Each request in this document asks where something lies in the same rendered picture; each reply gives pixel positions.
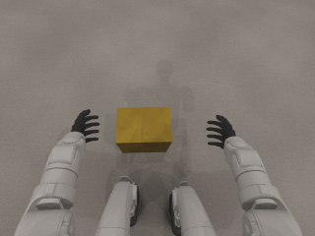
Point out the robot left shin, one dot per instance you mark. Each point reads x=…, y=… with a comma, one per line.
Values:
x=127, y=179

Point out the left robot thigh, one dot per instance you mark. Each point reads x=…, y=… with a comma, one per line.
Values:
x=116, y=217

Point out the right robot forearm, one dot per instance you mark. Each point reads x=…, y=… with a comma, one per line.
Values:
x=255, y=188

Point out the left robot forearm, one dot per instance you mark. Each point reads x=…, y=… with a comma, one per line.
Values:
x=56, y=189

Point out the robot left hand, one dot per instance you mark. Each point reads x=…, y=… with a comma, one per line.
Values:
x=80, y=126

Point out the carton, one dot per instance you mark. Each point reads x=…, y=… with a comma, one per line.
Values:
x=143, y=129

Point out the left robot upper arm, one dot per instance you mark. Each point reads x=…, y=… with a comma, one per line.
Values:
x=48, y=222

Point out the robot right hand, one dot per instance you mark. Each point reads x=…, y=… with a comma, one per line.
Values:
x=225, y=131

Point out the right robot upper arm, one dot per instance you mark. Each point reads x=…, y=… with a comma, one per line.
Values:
x=268, y=222

